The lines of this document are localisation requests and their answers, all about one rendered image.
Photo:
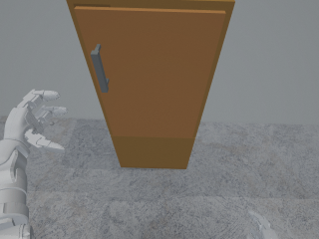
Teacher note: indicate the robot left upper arm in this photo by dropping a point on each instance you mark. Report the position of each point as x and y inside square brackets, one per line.
[21, 231]

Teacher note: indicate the robot right hand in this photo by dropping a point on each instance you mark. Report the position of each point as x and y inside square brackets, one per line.
[262, 225]

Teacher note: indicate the handle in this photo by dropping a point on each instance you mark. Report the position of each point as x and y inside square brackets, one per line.
[99, 69]

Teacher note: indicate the left robot forearm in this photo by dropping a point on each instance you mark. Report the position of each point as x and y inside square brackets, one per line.
[13, 183]

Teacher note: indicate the cupboard door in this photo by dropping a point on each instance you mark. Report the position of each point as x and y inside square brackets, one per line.
[158, 63]

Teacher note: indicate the robot left hand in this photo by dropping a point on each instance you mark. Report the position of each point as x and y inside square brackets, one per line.
[20, 121]

